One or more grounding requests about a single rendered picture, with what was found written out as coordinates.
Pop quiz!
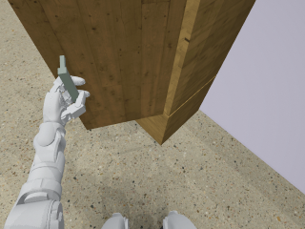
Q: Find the robot left upper arm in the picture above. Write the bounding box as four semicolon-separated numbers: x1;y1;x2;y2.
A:
6;199;65;229

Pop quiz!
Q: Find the handle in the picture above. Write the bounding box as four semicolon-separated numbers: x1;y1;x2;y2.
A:
57;55;86;110

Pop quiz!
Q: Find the left robot hand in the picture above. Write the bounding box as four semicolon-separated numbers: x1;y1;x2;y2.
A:
43;76;91;128

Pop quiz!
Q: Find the right robot shin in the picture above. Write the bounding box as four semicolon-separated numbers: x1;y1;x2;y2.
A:
168;210;178;216

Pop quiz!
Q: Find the left robot forearm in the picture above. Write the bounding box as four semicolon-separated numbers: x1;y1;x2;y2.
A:
3;121;67;229

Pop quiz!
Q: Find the robot shin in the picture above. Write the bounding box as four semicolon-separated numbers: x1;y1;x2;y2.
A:
168;210;178;216
112;213;122;218

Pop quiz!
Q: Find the left robot shin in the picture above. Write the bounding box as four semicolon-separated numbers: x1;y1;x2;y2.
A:
112;213;122;218

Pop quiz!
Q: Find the cupboard door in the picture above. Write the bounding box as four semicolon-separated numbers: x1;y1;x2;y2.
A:
8;0;187;130

